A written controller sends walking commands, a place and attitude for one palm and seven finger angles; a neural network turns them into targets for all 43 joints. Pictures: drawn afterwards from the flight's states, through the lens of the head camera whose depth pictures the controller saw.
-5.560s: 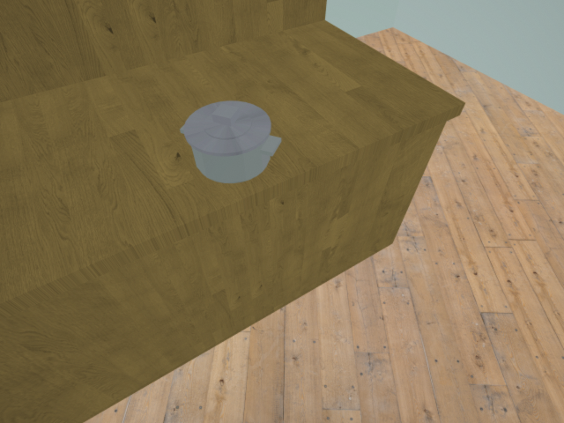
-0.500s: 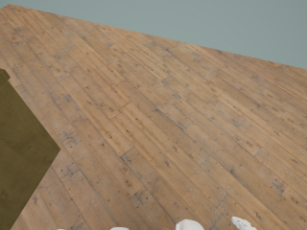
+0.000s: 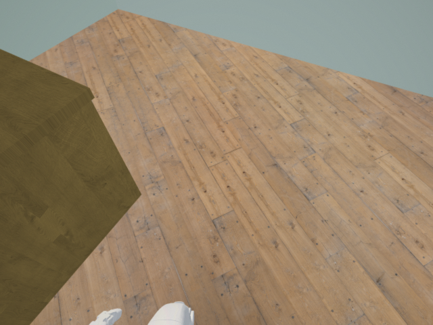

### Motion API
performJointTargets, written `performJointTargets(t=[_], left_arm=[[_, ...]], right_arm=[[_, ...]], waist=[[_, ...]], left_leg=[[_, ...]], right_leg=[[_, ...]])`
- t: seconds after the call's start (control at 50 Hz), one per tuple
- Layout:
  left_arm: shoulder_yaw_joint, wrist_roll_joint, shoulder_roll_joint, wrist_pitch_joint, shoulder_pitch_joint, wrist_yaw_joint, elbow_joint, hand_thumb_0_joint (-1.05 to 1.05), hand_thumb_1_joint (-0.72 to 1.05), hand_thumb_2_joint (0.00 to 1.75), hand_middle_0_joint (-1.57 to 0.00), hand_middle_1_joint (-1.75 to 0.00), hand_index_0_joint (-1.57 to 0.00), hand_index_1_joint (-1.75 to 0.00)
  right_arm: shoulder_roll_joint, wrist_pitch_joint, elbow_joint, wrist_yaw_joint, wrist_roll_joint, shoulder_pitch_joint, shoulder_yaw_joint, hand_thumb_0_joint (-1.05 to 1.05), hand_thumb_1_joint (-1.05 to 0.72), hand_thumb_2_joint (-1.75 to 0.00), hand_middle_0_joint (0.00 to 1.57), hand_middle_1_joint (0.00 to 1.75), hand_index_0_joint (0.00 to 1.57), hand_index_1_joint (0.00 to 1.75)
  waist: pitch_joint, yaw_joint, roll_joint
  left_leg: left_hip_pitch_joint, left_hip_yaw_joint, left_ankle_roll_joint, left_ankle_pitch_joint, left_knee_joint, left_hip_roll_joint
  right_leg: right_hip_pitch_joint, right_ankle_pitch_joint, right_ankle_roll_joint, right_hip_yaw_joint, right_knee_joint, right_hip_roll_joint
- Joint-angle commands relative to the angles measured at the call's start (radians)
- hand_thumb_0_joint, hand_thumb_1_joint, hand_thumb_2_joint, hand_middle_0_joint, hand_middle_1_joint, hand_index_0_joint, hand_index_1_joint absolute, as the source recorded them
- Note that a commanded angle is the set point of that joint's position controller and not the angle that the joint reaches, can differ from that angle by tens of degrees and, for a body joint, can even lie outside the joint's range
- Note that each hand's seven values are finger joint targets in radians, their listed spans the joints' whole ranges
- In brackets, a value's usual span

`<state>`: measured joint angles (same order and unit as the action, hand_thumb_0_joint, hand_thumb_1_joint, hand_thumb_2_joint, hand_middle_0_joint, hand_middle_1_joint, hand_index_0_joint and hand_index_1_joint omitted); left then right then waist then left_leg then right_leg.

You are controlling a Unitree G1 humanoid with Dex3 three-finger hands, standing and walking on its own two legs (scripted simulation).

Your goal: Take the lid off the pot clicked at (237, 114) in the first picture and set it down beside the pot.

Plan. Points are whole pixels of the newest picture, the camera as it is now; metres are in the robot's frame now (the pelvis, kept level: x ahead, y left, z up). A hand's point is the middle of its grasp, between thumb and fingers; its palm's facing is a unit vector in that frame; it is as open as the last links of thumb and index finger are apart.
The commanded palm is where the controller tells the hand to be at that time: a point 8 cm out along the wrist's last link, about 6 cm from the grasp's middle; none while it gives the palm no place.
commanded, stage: turn to face it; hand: left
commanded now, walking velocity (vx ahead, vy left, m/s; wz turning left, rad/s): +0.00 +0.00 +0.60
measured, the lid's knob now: out of the picture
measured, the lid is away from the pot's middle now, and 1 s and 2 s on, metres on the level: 0.00 0.00 0.00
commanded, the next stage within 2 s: take the last steps up to it in 1.62 s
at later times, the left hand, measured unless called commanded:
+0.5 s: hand out of the picture +0.06 +0.26 -0.15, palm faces +0.30 -0.90 -0.32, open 7.4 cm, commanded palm none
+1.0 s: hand out of the picture -0.07 +0.23 -0.19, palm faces +0.61 -0.75 -0.26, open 7.4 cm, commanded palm none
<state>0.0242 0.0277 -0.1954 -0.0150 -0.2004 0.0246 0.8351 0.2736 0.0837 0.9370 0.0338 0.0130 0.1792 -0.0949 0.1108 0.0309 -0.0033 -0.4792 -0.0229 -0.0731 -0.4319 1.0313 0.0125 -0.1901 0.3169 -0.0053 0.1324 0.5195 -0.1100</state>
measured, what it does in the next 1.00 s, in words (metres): steps on the spot, turning left: left foot, then right foot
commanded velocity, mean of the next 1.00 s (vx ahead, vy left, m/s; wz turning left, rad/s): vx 0.00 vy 0.00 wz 0.60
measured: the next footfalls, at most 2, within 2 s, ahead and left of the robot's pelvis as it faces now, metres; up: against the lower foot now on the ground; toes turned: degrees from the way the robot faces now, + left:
left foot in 0.16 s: +0.05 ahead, +0.15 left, +0.00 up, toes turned +10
right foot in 0.54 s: +0.12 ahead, -0.10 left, +0.00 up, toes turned +18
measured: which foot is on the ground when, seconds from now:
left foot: up 0.00-0.14, down 0.16-0.54, up 0.56-0.92, down 0.94-1.00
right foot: down 0.00-0.14, up 0.16-0.52, down 0.54-0.94, up 0.96-1.00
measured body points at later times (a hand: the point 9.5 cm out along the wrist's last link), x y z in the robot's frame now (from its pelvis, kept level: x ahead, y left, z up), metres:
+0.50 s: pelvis +0.02 +0.01 -0.01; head +0.07 +0.02 +0.44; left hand +0.05 +0.31 -0.13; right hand +0.19 -0.21 -0.15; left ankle +0.01 +0.14 -0.74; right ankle +0.07 -0.11 -0.72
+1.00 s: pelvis +0.03 +0.03 -0.02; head +0.06 +0.08 +0.43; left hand -0.10 +0.27 -0.17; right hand +0.29 -0.11 -0.14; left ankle -0.02 +0.11 -0.74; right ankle +0.07 -0.11 -0.71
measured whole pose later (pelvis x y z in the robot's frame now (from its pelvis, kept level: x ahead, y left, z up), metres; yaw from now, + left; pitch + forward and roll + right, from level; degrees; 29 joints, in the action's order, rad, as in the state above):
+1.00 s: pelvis +0.03 +0.03 -0.02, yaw +37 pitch +0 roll +1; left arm 0.06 0.02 -0.28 -0.06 -0.26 0.02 0.90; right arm 0.24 0.03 0.88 0.03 0.01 0.11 -0.06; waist 0.11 -0.02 0.07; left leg -0.32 -0.07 0.04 -0.31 0.64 -0.02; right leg -0.34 0.55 -0.07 0.13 0.92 -0.16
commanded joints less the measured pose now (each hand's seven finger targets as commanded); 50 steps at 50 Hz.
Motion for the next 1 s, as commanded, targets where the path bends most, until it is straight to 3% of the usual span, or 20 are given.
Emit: performJointTargets(t=[0.0, 0.08, 0.1, 0.12, 0.14, 0.18, 0.24, 0.38, 0.46, 0.48, 0.5, 0.52, 0.62, 0.74, 0.82, 0.88, 0.9, 0.92, 0.94, 0.98], left_arm=[[0.078, 0.001, -0.255, 0.013, -0.073, 0.012, -0.04, 0.0, 0.9, 0.9, -0.2, -0.3, -0.2, -0.3], [0.09, -0.009, -0.264, 0.004, -0.068, 0.006, -0.027, 0.0, 0.9, 0.9, -0.2, -0.3, -0.2, -0.3], [0.086, -0.016, -0.244, 0.001, -0.075, 0.0, -0.032, 0.0, 0.9, 0.9, -0.2, -0.3, -0.2, -0.3], [0.071, -0.021, -0.176, -0.001, -0.061, -0.009, -0.067, 0.0, 0.9, 0.9, -0.2, -0.3, -0.2, -0.3], [0.059, -0.013, -0.165, -0.008, 0.006, -0.004, -0.103, 0.0, 0.9, 0.9, -0.2, -0.3, -0.2, -0.3], [0.068, -0.013, -0.166, -0.015, 0.07, 0.004, -0.084, 0.0, 0.9, 0.9, -0.2, -0.3, -0.2, -0.3], [0.07, -0.009, -0.17, -0.016, 0.006, -0.012, -0.027, 0.0, 0.9, 0.9, -0.2, -0.3, -0.2, -0.3], [0.059, -0.016, -0.157, -0.012, 0.038, -0.006, -0.056, 0.0, 0.9, 0.9, -0.2, -0.3, -0.2, -0.3], [0.06, -0.021, -0.164, 0.002, -0.041, -0.002, -0.049, 0.0, 0.9, 0.9, -0.2, -0.3, -0.2, -0.3], [0.066, -0.02, -0.184, 0.009, -0.086, 0.001, -0.042, 0.0, 0.9, 0.9, -0.2, -0.3, -0.2, -0.3], [0.08, -0.007, -0.252, 0.02, -0.113, 0.009, -0.043, 0.0, 0.9, 0.9, -0.2, -0.3, -0.2, -0.3], [0.093, 0.003, -0.334, 0.022, -0.105, 0.014, -0.059, 0.0, 0.9, 0.9, -0.2, -0.3, -0.2, -0.3], [0.058, -0.006, -0.192, 0.025, 0.036, 0.015, -0.087, 0.0, 0.9, 0.9, -0.2, -0.3, -0.2, -0.3], [0.071, 0.0, -0.235, 0.019, -0.096, 0.013, -0.038, 0.0, 0.9, 0.9, -0.2, -0.3, -0.2, -0.3], [0.083, 0.004, -0.256, 0.01, -0.096, 0.01, -0.024, 0.0, 0.9, 0.9, -0.2, -0.3, -0.2, -0.3], [0.09, -0.011, -0.261, 0.003, -0.085, 0.003, -0.016, 0.0, 0.9, 0.9, -0.2, -0.3, -0.2, -0.3], [0.084, -0.017, -0.236, 0.001, -0.09, -0.003, -0.025, 0.0, 0.9, 0.9, -0.2, -0.3, -0.2, -0.3], [0.065, -0.021, -0.161, -0.001, -0.053, -0.013, -0.071, 0.0, 0.9, 0.9, -0.2, -0.3, -0.2, -0.3], [0.056, -0.011, -0.176, -0.009, 0.017, -0.004, -0.106, 0.0, 0.9, 0.9, -0.2, -0.3, -0.2, -0.3], [0.064, -0.015, -0.173, -0.014, 0.071, 0.003, -0.079, 0.0, 0.9, 0.9, -0.2, -0.3, -0.2, -0.3]], right_arm=[[0.04, -0.038, -0.116, 0.003, -0.008, -0.123, 0.007, 0.0, -0.9, -0.9, 0.2, 0.3, 0.2, 0.3], [0.065, -0.057, -0.102, -0.004, -0.005, -0.035, 0.003, 0.0, -0.9, -0.9, 0.2, 0.3, 0.2, 0.3], [0.12, -0.066, -0.087, -0.006, 0.0, 0.032, -0.013, 0.0, -0.9, -0.9, 0.2, 0.3, 0.2, 0.3], [0.242, -0.071, -0.089, -0.011, 0.005, 0.105, -0.045, 0.0, -0.9, -0.9, 0.2, 0.3, 0.2, 0.3], [0.286, -0.061, -0.064, -0.015, -0.004, 0.179, -0.054, 0.0, -0.9, -0.9, 0.2, 0.3, 0.2, 0.3], [0.226, -0.063, -0.074, -0.039, 0.004, 0.099, -0.037, 0.0, -0.9, -0.9, 0.2, 0.3, 0.2, 0.3], [0.163, -0.073, -0.113, -0.041, 0.005, -0.03, -0.013, 0.0, -0.9, -0.9, 0.2, 0.3, 0.2, 0.3], [0.188, -0.064, -0.103, -0.037, 0.007, -0.011, -0.028, 0.0, -0.9, -0.9, 0.2, 0.3, 0.2, 0.3], [0.185, -0.054, -0.121, -0.036, 0.003, -0.063, -0.033, 0.0, -0.9, -0.9, 0.2, 0.3, 0.2, 0.3], [0.166, -0.052, -0.13, -0.035, -0.003, -0.08, -0.031, 0.0, -0.9, -0.9, 0.2, 0.3, 0.2, 0.3], [0.104, -0.054, -0.138, -0.029, -0.013, -0.065, -0.022, 0.0, -0.9, -0.9, 0.2, 0.3, 0.2, 0.3], [0.063, -0.053, -0.163, -0.024, -0.011, -0.055, -0.015, 0.0, -0.9, -0.9, 0.2, 0.3, 0.2, 0.3], [0.078, -0.033, -0.095, 0.0, 0.002, -0.015, -0.018, 0.0, -0.9, -0.9, 0.2, 0.3, 0.2, 0.3], [0.041, -0.03, -0.115, 0.003, -0.004, -0.132, 0.006, 0.0, -0.9, -0.9, 0.2, 0.3, 0.2, 0.3], [0.034, -0.043, -0.122, 0.001, -0.009, -0.132, 0.016, 0.0, -0.9, -0.9, 0.2, 0.3, 0.2, 0.3], [0.064, -0.058, -0.1, -0.006, -0.002, -0.031, 0.01, 0.0, -0.9, -0.9, 0.2, 0.3, 0.2, 0.3], [0.134, -0.067, -0.087, -0.01, 0.005, 0.041, -0.009, 0.0, -0.9, -0.9, 0.2, 0.3, 0.2, 0.3], [0.262, -0.069, -0.086, -0.015, 0.007, 0.125, -0.041, 0.0, -0.9, -0.9, 0.2, 0.3, 0.2, 0.3], [0.28, -0.058, -0.054, -0.017, -0.002, 0.195, -0.043, 0.0, -0.9, -0.9, 0.2, 0.3, 0.2, 0.3], [0.215, -0.062, -0.071, -0.043, 0.003, 0.106, -0.025, 0.0, -0.9, -0.9, 0.2, 0.3, 0.2, 0.3]], waist=[[-0.11, -0.079, 0.226], [-0.175, -0.033, 0.181], [-0.227, 0.005, 0.069], [-0.264, 0.049, -0.26], [-0.259, 0.081, -0.262], [-0.177, 0.052, -0.278], [-0.136, -0.022, -0.149], [-0.163, -0.006, -0.144], [-0.175, -0.047, -0.146], [-0.175, -0.075, -0.109], [-0.182, -0.088, 0.087], [-0.167, -0.089, 0.315], [-0.1, -0.011, 0.179], [-0.111, -0.081, 0.188], [-0.135, -0.085, 0.22], [-0.187, -0.029, 0.179], [-0.241, 0.011, 0.031], [-0.251, 0.059, -0.312], [-0.244, 0.087, -0.217], [-0.171, 0.053, -0.273]], left_leg=[[0.014, -0.061, 0.007, -0.01, -0.183, 0.0], [0.235, -0.102, 0.036, 0.178, -0.522, -0.03], [0.43, -0.031, 0.068, 0.331, -0.618, 0.033], [0.612, 0.343, 0.197, 0.69, -0.642, 0.314], [0.574, 0.43, 0.299, 0.846, -0.633, 0.416], [0.405, 0.397, 0.284, 0.561, -0.668, 0.319], [0.303, 0.28, 0.222, 0.509, -0.69, 0.206], [0.323, 0.344, 0.241, 0.529, -0.659, 0.189], [0.205, 0.381, 0.205, 0.51, -0.582, 0.143], [0.115, 0.367, 0.171, 0.413, -0.527, 0.108], [-0.032, 0.274, 0.104, 0.195, -0.366, 0.011], [-0.153, 0.087, 0.028, -0.149, -0.122, -0.113], [-0.101, 0.065, 0.013, 0.027, 0.188, 0.001], [-0.044, -0.022, 0.007, -0.018, -0.058, -0.001], [0.058, -0.067, 0.029, -0.025, -0.263, -0.008], [0.255, -0.095, 0.053, 0.186, -0.554, -0.025], [0.471, 0.019, 0.101, 0.373, -0.628, 0.067], [0.608, 0.414, 0.243, 0.785, -0.646, 0.359], [0.563, 0.418, 0.317, 0.85, -0.632, 0.407], [0.43, 0.393, 0.295, 0.677, -0.658, 0.309]], right_leg=[[0.114, -0.553, 0.137, -0.102, -0.106, -0.239], [0.085, -0.547, 0.053, -0.014, 0.069, -0.219], [-0.047, -0.439, 0.004, 0.02, 0.234, -0.197], [-0.347, 0.158, -0.08, 0.048, 0.481, -0.045], [-0.422, 0.38, -0.08, -0.055, 0.603, -0.015], [-0.442, 0.262, -0.079, -0.142, 0.663, -0.024], [-0.357, 0.099, -0.085, -0.14, 0.613, -0.006], [-0.267, 0.116, -0.087, -0.132, 0.342, 0.055], [-0.056, 0.005, -0.073, -0.109, 0.089, 0.1], [0.058, -0.078, -0.069, -0.122, -0.055, 0.077], [0.175, -0.036, -0.022, -0.304, -0.219, -0.098], [0.176, -0.103, 0.109, -0.563, -0.287, -0.36], [0.031, -0.327, 0.124, -0.196, -0.185, -0.203], [0.13, -0.529, 0.144, -0.108, -0.142, -0.239], [0.139, -0.569, 0.138, -0.07, -0.088, -0.262], [0.097, -0.554, 0.052, 0.019, 0.082, -0.229], [-0.072, -0.412, -0.005, 0.051, 0.271, -0.19], [-0.384, 0.291, -0.083, 0.057, 0.517, -0.034], [-0.421, 0.382, -0.066, -0.061, 0.611, -0.02], [-0.448, 0.259, -0.071, -0.144, 0.668, -0.024]])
